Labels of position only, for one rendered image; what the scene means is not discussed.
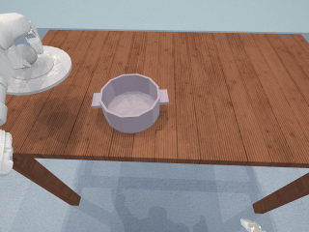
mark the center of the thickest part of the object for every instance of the left robot upper arm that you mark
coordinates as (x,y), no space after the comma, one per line
(6,153)

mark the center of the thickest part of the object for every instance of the knob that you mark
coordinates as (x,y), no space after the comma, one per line
(27,52)

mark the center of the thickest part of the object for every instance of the left robot hand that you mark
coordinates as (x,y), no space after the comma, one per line
(19,25)

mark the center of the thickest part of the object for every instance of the lid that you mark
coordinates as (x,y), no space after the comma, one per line
(51,68)

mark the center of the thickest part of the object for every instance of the right robot hand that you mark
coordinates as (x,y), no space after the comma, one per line
(251,226)

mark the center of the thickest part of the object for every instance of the pot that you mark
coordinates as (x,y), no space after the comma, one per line
(130,102)

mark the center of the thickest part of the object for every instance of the left robot forearm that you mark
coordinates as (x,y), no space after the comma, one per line
(6,68)

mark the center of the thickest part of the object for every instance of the table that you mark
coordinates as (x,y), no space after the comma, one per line
(234,99)

